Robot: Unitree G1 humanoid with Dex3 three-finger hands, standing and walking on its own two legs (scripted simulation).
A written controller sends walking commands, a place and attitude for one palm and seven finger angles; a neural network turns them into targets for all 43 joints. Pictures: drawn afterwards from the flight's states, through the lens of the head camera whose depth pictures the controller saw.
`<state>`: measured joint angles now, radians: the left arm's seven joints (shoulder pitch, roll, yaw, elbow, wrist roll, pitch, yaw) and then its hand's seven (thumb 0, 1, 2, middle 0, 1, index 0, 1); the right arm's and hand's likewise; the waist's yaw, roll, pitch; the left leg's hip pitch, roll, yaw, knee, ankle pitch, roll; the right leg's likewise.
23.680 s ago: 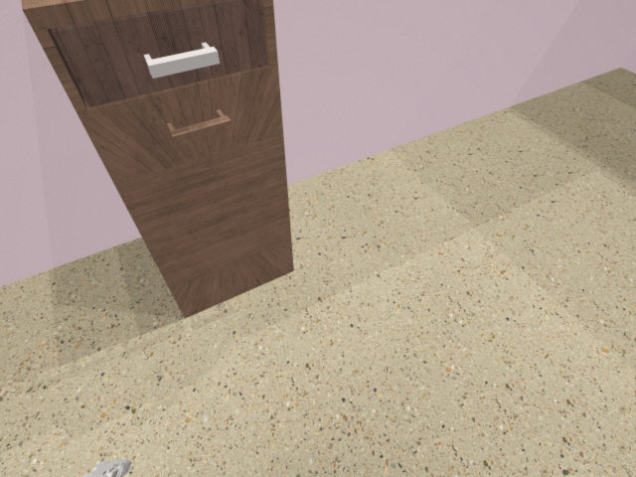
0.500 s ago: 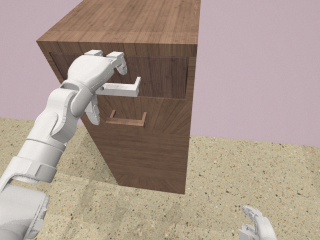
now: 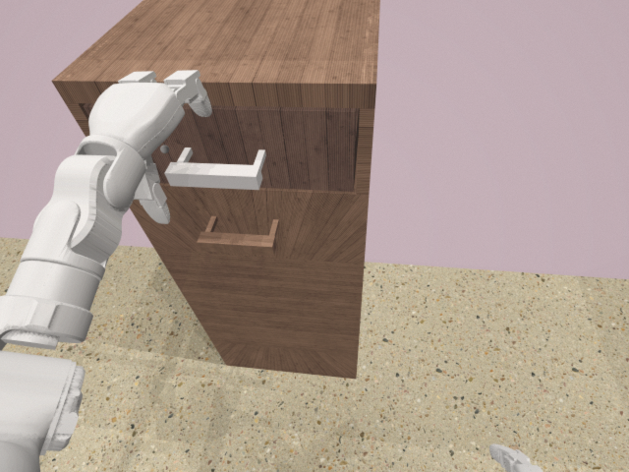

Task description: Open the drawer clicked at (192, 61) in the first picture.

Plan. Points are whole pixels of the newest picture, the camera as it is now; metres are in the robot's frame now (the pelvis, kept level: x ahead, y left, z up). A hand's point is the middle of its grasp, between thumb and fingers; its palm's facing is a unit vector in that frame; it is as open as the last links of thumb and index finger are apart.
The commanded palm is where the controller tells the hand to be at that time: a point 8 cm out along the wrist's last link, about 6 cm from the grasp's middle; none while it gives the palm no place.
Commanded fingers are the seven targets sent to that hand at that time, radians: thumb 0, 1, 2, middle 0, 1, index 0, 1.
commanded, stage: re-aim the fingers above the handle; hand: left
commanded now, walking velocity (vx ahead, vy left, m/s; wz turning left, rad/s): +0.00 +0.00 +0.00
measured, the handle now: (218, 165) +0.49 +0.18 +0.13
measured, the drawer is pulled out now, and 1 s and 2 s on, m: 0.00 0.00 0.00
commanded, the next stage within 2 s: lower the fingers behind the handle in 0.10 s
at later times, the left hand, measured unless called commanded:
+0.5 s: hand (177, 170) +0.43 +0.21 +0.17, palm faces +0.06 -0.02 -1.00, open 13.8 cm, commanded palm +0.39 +0.20 +0.23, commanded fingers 0.00 -0.50 0.30 -0.30 -1.20 -0.30 -1.20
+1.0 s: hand (195, 189) +0.43 +0.19 +0.14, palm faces +0.01 -0.04 -1.00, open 13.8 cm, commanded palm +0.40 +0.20 +0.19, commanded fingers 0.00 -0.50 0.30 -0.30 -1.20 -0.30 -1.20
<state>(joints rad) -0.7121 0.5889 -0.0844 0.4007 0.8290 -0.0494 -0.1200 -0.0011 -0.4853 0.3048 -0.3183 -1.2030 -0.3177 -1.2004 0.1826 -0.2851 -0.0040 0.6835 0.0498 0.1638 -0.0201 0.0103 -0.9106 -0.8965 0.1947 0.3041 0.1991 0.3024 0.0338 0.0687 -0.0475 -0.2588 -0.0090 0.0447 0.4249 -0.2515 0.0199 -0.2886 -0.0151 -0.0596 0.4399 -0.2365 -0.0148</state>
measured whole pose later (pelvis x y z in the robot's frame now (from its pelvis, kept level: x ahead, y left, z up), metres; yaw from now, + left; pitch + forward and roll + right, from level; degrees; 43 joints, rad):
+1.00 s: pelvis +0.00 -0.01 +0.00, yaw +0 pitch +6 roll +0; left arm -0.66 0.51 -0.15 0.48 0.90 0.00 -0.08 0.00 -0.49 0.30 -0.31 -1.25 -0.32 -1.20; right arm 0.17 -0.28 0.00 0.66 0.06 0.18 -0.04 0.01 -0.91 -0.90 0.20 0.30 0.20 0.30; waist 0.03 0.06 -0.06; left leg -0.30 0.00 0.05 0.46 -0.27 0.01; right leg -0.33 -0.01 -0.06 0.48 -0.26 -0.02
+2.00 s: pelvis +0.02 +0.00 -0.01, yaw -1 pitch +8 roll +0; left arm -0.55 0.48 -0.15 0.41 0.93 0.03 -0.04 0.00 -0.46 0.32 -0.28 -1.20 -0.28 -1.19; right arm 0.18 -0.26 -0.01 0.64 0.04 0.20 -0.02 0.01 -0.91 -0.90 0.20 0.30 0.20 0.30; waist 0.03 0.06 -0.08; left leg -0.33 0.00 0.06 0.51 -0.31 0.02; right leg -0.37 -0.01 -0.04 0.52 -0.29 -0.02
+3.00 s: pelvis +0.02 +0.00 +0.00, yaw -3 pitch +7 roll +0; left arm -0.35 0.51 -0.07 0.23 0.91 0.02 -0.04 0.00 0.69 0.79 -0.29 -1.34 -0.31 -1.27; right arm 0.18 -0.27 -0.02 0.61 0.04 0.20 -0.02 0.01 -0.91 -0.90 0.20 0.30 0.20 0.30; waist 0.02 0.08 -0.08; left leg -0.29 0.01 0.08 0.47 -0.31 0.02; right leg -0.34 0.01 -0.02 0.50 -0.28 -0.02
